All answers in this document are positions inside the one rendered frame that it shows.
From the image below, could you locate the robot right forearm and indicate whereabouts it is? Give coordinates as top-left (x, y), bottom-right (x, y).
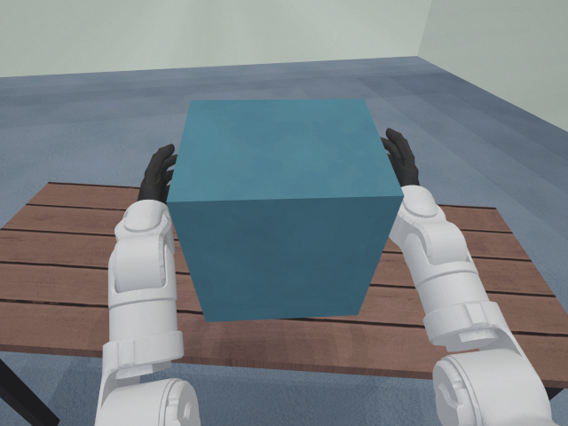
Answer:
top-left (389, 185), bottom-right (552, 418)

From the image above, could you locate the robot right upper arm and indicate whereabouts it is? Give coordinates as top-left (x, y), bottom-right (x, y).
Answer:
top-left (432, 348), bottom-right (560, 426)

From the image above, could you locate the right robot hand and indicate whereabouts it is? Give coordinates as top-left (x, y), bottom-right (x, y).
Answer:
top-left (380, 128), bottom-right (420, 187)

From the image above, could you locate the robot left forearm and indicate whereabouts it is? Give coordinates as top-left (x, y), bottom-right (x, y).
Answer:
top-left (95, 200), bottom-right (184, 426)

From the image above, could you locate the left robot hand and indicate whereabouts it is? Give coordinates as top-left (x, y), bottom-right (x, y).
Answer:
top-left (137, 144), bottom-right (178, 205)

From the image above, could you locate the carton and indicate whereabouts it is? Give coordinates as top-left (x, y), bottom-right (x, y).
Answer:
top-left (166, 99), bottom-right (405, 322)

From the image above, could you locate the robot left upper arm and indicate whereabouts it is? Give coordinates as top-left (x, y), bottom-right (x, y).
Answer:
top-left (97, 378), bottom-right (201, 426)

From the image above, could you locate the table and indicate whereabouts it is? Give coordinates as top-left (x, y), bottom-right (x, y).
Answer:
top-left (0, 182), bottom-right (568, 426)

